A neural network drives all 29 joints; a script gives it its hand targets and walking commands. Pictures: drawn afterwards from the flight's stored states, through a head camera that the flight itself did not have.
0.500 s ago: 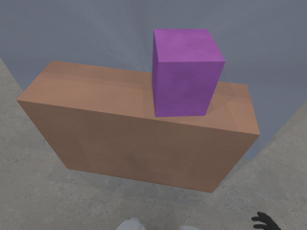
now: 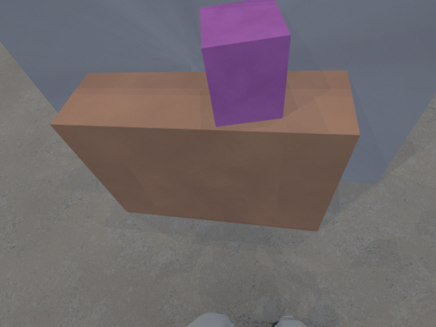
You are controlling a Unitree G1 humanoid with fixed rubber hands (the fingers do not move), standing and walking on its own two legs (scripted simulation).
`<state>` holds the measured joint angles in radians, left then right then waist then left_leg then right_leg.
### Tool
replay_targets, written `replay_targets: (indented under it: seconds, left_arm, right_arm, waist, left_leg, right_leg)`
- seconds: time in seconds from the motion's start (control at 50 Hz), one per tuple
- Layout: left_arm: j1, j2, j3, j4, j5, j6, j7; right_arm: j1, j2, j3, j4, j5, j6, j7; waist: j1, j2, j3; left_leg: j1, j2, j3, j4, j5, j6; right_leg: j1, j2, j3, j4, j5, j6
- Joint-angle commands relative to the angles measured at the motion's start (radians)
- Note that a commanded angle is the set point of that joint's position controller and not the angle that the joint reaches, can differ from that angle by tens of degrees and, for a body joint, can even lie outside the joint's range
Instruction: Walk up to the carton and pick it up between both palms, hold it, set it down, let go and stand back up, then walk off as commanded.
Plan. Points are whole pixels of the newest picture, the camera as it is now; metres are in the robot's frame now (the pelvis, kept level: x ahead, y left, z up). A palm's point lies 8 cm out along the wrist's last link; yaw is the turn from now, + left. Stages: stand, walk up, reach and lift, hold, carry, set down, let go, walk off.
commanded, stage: walk off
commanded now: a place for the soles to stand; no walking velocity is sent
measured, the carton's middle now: (242, 65) +0.78 +0.04 +0.03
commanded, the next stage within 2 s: none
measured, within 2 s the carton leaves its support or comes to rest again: neither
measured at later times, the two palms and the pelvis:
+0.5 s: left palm out of the picture -0.08 +0.38 -0.14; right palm out of the picture +0.00 -0.25 -0.07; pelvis -0.13 +0.06 -0.01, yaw +0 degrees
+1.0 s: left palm out of the picture -0.23 +0.31 -0.08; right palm out of the picture -0.17 -0.33 -0.13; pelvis -0.26 -0.03 +0.00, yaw +1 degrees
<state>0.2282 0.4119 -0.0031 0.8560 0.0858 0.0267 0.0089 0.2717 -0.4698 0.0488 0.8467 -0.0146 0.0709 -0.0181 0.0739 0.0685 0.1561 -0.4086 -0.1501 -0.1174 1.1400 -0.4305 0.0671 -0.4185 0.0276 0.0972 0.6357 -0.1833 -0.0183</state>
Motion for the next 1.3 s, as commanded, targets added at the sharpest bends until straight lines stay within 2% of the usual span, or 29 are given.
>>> replay_targets:
  seconds: [0.0, 0.06, 0.1, 0.12, 0.14, 0.16, 0.2, 0.24, 0.26, 0.42, 0.58, 0.66, 0.68, 0.7, 0.72, 0.74, 0.76, 0.8, 0.84, 0.9, 1.02, 1.1, 1.14, 1.18, 1.2, 1.22, 1.24, 1.26, 1.28]
  left_arm:
    - [-0.031, 0.248, 0.150, -0.143, -0.076, -0.008, 0.021]
    - [-0.083, 0.272, 0.155, -0.144, -0.068, 0.007, 0.018]
    - [-0.096, 0.264, 0.151, -0.134, -0.077, 0.023, 0.014]
    - [-0.068, 0.230, 0.142, -0.128, -0.083, 0.031, 0.016]
    - [-0.035, 0.175, 0.133, -0.122, -0.095, 0.037, 0.019]
    - [-0.004, 0.186, 0.139, -0.112, -0.099, 0.041, 0.024]
    - [0.002, 0.248, 0.149, -0.096, -0.084, 0.033, 0.036]
    - [0.055, 0.237, 0.144, -0.062, -0.098, 0.035, 0.025]
    - [0.083, 0.226, 0.146, -0.040, -0.097, 0.034, 0.020]
    - [0.097, 0.223, 0.128, -0.056, -0.077, 0.035, 0.021]
    - [0.143, 0.201, 0.124, -0.056, -0.076, 0.026, 0.006]
    - [0.240, 0.188, 0.134, -0.026, -0.071, 0.023, -0.010]
    - [0.274, 0.194, 0.139, -0.019, -0.070, 0.017, -0.012]
    - [0.282, 0.222, 0.143, -0.016, -0.064, 0.010, -0.014]
    - [0.224, 0.283, 0.147, -0.048, -0.056, 0.002, -0.010]
    - [0.074, 0.372, 0.174, -0.099, -0.053, 0.002, -0.006]
    - [-0.012, 0.374, 0.178, -0.125, -0.052, 0.004, 0.004]
    - [-0.088, 0.308, 0.147, -0.135, -0.064, -0.008, 0.008]
    - [-0.106, 0.272, 0.148, -0.146, -0.069, -0.009, 0.013]
    - [-0.056, 0.250, 0.154, -0.165, -0.079, -0.019, 0.021]
    - [0.050, 0.249, 0.161, -0.155, -0.086, -0.018, 0.034]
    - [0.014, 0.283, 0.168, -0.145, -0.070, -0.011, 0.035]
    - [-0.038, 0.295, 0.170, -0.144, -0.061, -0.002, 0.032]
    - [-0.076, 0.297, 0.169, -0.136, -0.065, 0.011, 0.029]
    - [-0.059, 0.264, 0.161, -0.126, -0.070, 0.019, 0.030]
    - [-0.041, 0.221, 0.155, -0.128, -0.081, 0.024, 0.033]
    - [-0.002, 0.175, 0.148, -0.120, -0.089, 0.030, 0.039]
    - [0.009, 0.234, 0.164, -0.110, -0.084, 0.031, 0.046]
    - [0.009, 0.258, 0.162, -0.112, -0.075, 0.016, 0.049]
  right_arm:
    - [0.093, -0.145, -0.144, -0.058, 0.019, -0.024, 0.001]
    - [0.140, -0.142, -0.148, -0.031, 0.023, -0.022, 0.013]
    - [0.202, -0.146, -0.158, 0.003, 0.017, -0.028, 0.019]
    - [0.187, -0.155, -0.159, 0.000, 0.003, -0.029, 0.019]
    - [0.129, -0.191, -0.159, -0.019, -0.012, -0.029, 0.019]
    - [0.024, -0.256, -0.165, -0.072, -0.015, -0.035, 0.010]
    - [-0.134, -0.310, -0.173, -0.125, -0.017, -0.040, 0.000]
    - [-0.189, -0.220, -0.151, -0.126, -0.025, -0.050, -0.008]
    - [-0.175, -0.187, -0.153, -0.127, -0.022, -0.048, -0.008]
    - [-0.036, -0.154, -0.173, -0.147, 0.009, -0.050, -0.026]
    - [-0.123, -0.178, -0.183, -0.180, 0.012, -0.041, -0.028]
    - [-0.179, -0.219, -0.183, -0.189, 0.005, -0.023, -0.018]
    - [-0.199, -0.211, -0.180, -0.195, 0.002, -0.019, -0.017]
    - [-0.192, -0.188, -0.172, -0.188, 0.002, -0.014, -0.019]
    - [-0.144, -0.123, -0.162, -0.179, 0.015, -0.012, -0.021]
    - [-0.112, -0.148, -0.172, -0.157, 0.015, -0.010, -0.027]
    - [-0.095, -0.175, -0.183, -0.139, 0.012, -0.017, -0.029]
    - [-0.055, -0.165, -0.177, -0.103, 0.027, -0.018, -0.020]
    - [0.017, -0.173, -0.172, -0.096, 0.025, -0.014, -0.009]
    - [0.093, -0.161, -0.164, -0.099, 0.010, -0.010, 0.001]
    - [0.105, -0.147, -0.154, -0.127, 0.005, -0.014, 0.006]
    - [0.157, -0.155, -0.159, -0.099, 0.004, -0.016, 0.018]
    - [0.226, -0.153, -0.163, -0.064, 0.006, -0.013, 0.028]
    - [0.312, -0.158, -0.174, -0.022, 0.013, -0.015, 0.030]
    - [0.321, -0.162, -0.178, -0.015, 0.008, -0.015, 0.031]
    - [0.290, -0.190, -0.178, -0.023, -0.001, -0.014, 0.028]
    - [0.157, -0.232, -0.169, -0.069, -0.017, -0.015, 0.022]
    - [0.008, -0.287, -0.179, -0.121, -0.023, -0.018, 0.011]
    - [-0.062, -0.308, -0.181, -0.158, -0.030, -0.022, 0.002]
  waist:
    - [-0.058, -0.251, -0.146]
    - [-0.103, -0.307, -0.091]
    - [-0.139, -0.249, -0.077]
    - [-0.133, -0.176, -0.061]
    - [-0.122, 0.015, -0.005]
    - [-0.100, 0.129, 0.060]
    - [-0.084, 0.096, 0.131]
    - [-0.044, 0.033, 0.127]
    - [-0.045, 0.041, 0.094]
    - [-0.111, 0.084, -0.144]
    - [-0.076, 0.170, -0.122]
    - [-0.027, 0.220, -0.115]
    - [-0.007, 0.216, -0.119]
    - [-0.006, 0.082, -0.083]
    - [-0.019, -0.222, -0.037]
    - [-0.051, -0.249, 0.018]
    - [-0.060, -0.178, 0.046]
    - [-0.097, -0.139, 0.066]
    - [-0.100, -0.199, 0.008]
    - [-0.087, -0.165, -0.102]
    - [-0.045, -0.208, -0.205]
    - [-0.062, -0.303, -0.160]
    - [-0.103, -0.335, -0.130]
    - [-0.158, -0.314, -0.132]
    - [-0.159, -0.222, -0.106]
    - [-0.161, -0.046, -0.052]
    - [-0.129, 0.181, 0.047]
    - [-0.103, 0.144, 0.136]
    - [-0.083, 0.115, 0.185]
  left_leg:
    - [-0.041, 0.090, -0.007, -0.146, -0.111, -0.069]
    - [0.109, 0.148, 0.026, -0.350, -0.094, -0.035]
    - [0.239, 0.149, 0.020, -0.565, 0.046, -0.004]
    - [0.246, 0.161, -0.051, -0.621, 0.044, -0.001]
    - [0.141, 0.260, -0.285, -0.746, -0.133, 0.016]
    - [-0.080, 0.455, -0.586, -0.935, -0.291, 0.073]
    - [-0.333, 0.495, -0.663, -1.025, -0.435, 0.122]
    - [-0.195, 0.366, -0.405, -0.895, -0.216, 0.039]
    - [-0.134, 0.337, -0.343, -0.855, -0.167, 0.038]
    - [0.361, 0.378, -0.377, -0.708, 0.230, 0.107]
    - [0.170, 0.434, -0.351, -0.715, 0.238, 0.169]
    - [-0.085, 0.358, -0.240, -0.738, 0.002, 0.083]
    - [-0.185, 0.321, -0.222, -0.708, -0.114, 0.047]
    - [-0.293, 0.238, -0.181, -0.555, -0.262, 0.020]
    - [-0.307, 0.030, -0.058, -0.179, -0.258, -0.033]
    - [-0.218, -0.034, -0.054, 0.066, -0.172, -0.076]
    - [-0.140, -0.007, -0.115, 0.125, -0.120, -0.064]
    - [-0.128, -0.016, -0.149, 0.216, -0.001, -0.056]
    - [-0.138, -0.032, -0.137, 0.245, 0.057, -0.077]
    - [-0.237, -0.030, -0.141, 0.248, 0.063, -0.098]
    - [-0.245, 0.023, -0.080, -0.042, -0.073, -0.102]
    - [-0.088, 0.080, 0.002, -0.222, -0.154, -0.064]
    - [0.090, 0.107, 0.094, -0.328, -0.164, -0.038]
    - [0.300, 0.120, 0.116, -0.462, -0.017, -0.007]
    - [0.319, 0.124, 0.050, -0.519, -0.045, 0.021]
    - [0.262, 0.197, -0.135, -0.626, -0.163, 0.064]
    - [-0.010, 0.371, -0.490, -0.858, -0.433, 0.093]
    - [-0.235, 0.471, -0.671, -0.995, -0.579, 0.132]
    - [-0.343, 0.503, -0.718, -1.021, -0.546, 0.170]
  right_leg:
    - [0.206, -0.289, 0.260, -0.222, -0.058, -0.197]
    - [0.029, -0.269, 0.229, -0.233, -0.109, -0.163]
    - [-0.084, -0.193, 0.168, -0.146, -0.210, -0.093]
    - [-0.154, -0.123, 0.136, -0.021, -0.260, -0.060]
    - [-0.250, 0.035, 0.075, 0.185, -0.369, -0.018]
    - [-0.234, 0.151, 0.037, 0.459, -0.347, 0.032]
    - [-0.096, 0.142, 0.158, 0.654, -0.314, 0.029]
    - [-0.138, 0.131, 0.137, 0.658, -0.198, 0.032]
    - [-0.140, 0.139, 0.127, 0.672, -0.184, 0.036]
    - [-0.247, 0.153, 0.156, 0.625, -0.266, 0.057]
    - [-0.030, 0.075, 0.061, 0.370, -0.349, 0.028]
    - [0.235, 0.025, -0.062, 0.081, -0.243, -0.011]
    - [0.321, 0.004, -0.017, 0.020, -0.200, -0.025]
    - [0.307, -0.033, 0.106, -0.069, -0.296, -0.045]
    - [0.096, -0.194, 0.450, -0.313, -0.551, -0.084]
    - [-0.188, -0.371, 0.669, -0.439, -0.687, -0.155]
    - [-0.282, -0.378, 0.669, -0.435, -0.653, -0.204]
    - [-0.288, -0.261, 0.471, -0.375, -0.527, -0.134]
    - [-0.156, -0.190, 0.363, -0.328, -0.451, -0.092]
    - [0.147, -0.215, 0.362, -0.239, -0.385, -0.145]
    - [0.420, -0.250, 0.350, -0.199, -0.336, -0.145]
    - [0.263, -0.272, 0.310, -0.256, -0.443, -0.151]
    - [0.083, -0.255, 0.249, -0.301, -0.457, -0.123]
    - [-0.090, -0.222, 0.197, -0.274, -0.427, -0.071]
    - [-0.167, -0.162, 0.159, -0.130, -0.464, -0.045]
    - [-0.282, -0.020, 0.104, 0.141, -0.537, -0.013]
    - [-0.299, 0.176, -0.024, 0.486, -0.425, 0.025]
    - [-0.248, 0.184, 0.064, 0.650, -0.385, 0.042]
    - [-0.173, 0.147, 0.122, 0.706, -0.354, 0.035]
